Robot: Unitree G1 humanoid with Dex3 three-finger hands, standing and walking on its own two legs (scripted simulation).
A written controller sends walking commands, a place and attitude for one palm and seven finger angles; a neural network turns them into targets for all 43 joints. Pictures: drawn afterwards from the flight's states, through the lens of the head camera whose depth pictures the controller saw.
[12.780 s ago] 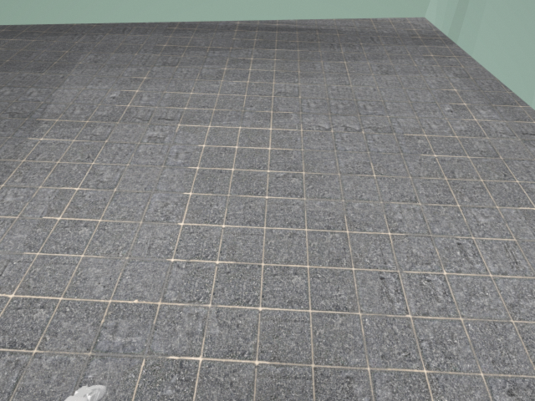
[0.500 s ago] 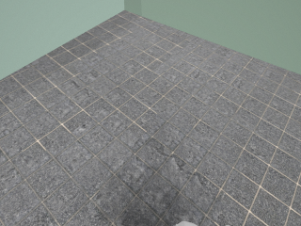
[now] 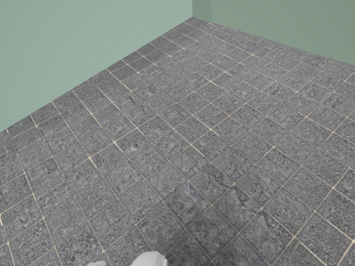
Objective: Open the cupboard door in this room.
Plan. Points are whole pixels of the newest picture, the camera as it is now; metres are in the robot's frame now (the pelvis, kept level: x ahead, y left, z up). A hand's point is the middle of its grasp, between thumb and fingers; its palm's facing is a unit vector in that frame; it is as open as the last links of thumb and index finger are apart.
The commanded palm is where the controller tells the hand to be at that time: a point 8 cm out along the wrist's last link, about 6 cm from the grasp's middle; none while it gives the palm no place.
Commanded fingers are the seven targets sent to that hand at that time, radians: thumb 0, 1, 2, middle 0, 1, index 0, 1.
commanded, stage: turn or walk to find it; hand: left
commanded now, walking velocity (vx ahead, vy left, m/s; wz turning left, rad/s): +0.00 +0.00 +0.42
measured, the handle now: out of the picture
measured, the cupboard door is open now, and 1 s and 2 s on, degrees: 0 0 0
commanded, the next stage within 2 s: none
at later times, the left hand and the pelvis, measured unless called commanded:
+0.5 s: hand out of the picture -0.01 +0.27 -0.17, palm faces +0.26 -0.93 -0.25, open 7.4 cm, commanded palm none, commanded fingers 0.00 0.90 0.90 -0.20 -0.30 -0.20 -0.30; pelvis -0.01 +0.04 +0.00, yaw +12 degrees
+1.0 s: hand out of the picture -0.03 +0.17 -0.15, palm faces +0.43 -0.86 -0.28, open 7.3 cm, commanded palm none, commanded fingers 0.00 0.90 0.90 -0.20 -0.30 -0.20 -0.30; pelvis -0.01 -0.03 +0.00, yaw +26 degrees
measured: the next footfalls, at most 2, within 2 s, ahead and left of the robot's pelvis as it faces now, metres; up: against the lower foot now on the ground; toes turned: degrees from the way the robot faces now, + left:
left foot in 0.28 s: +0.01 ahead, +0.15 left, +0.00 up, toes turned +13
right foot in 0.72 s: +0.05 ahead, -0.09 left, +0.00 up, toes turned +13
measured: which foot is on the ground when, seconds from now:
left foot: up 0.00-0.26, down 0.28-0.72, up 0.74-1.00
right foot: down 0.00-0.30, up 0.32-0.70, down 0.72-1.00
